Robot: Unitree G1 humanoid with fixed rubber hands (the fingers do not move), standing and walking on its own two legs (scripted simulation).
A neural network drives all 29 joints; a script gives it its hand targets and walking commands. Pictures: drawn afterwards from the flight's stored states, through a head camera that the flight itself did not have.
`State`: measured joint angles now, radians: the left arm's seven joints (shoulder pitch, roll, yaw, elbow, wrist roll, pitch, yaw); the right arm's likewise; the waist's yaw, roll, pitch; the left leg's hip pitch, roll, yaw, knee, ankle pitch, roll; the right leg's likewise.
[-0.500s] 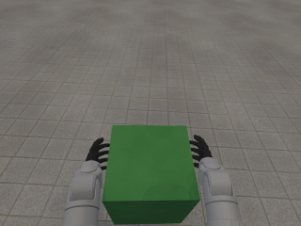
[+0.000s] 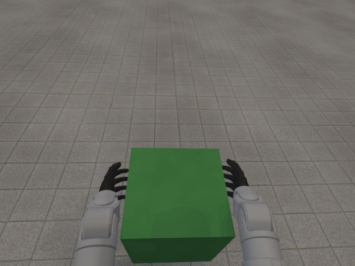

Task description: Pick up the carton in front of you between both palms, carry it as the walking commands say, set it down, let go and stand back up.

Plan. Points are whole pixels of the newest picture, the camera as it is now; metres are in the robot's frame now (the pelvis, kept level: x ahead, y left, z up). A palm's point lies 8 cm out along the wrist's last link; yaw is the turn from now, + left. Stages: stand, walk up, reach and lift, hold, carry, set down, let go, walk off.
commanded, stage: set down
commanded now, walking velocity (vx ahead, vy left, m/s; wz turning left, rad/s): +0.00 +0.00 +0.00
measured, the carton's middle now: (173, 208) +0.28 +0.00 -0.05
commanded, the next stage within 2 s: none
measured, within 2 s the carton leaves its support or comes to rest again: neither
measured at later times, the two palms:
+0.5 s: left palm (117, 203) +0.32 +0.16 -0.10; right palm (222, 201) +0.32 -0.14 -0.09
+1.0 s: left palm (120, 214) +0.36 +0.17 -0.26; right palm (206, 209) +0.37 -0.13 -0.25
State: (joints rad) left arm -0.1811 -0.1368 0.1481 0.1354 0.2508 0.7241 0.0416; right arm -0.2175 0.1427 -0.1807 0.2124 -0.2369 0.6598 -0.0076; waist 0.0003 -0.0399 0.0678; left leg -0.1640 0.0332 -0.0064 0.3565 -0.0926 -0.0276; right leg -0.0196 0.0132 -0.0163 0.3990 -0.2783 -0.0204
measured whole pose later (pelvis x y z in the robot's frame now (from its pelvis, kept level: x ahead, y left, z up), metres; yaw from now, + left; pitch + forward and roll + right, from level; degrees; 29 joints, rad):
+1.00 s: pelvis -0.05 +0.03 -0.18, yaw -7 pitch +41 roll -2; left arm -0.68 -0.08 0.44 0.58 0.25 0.23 0.05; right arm -0.78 0.09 -0.41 0.70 -0.20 0.18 -0.05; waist 0.05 -0.07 -0.23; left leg -1.70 -0.04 -0.09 1.34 -0.36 -0.04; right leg -1.59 0.12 0.08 1.41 -0.54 0.03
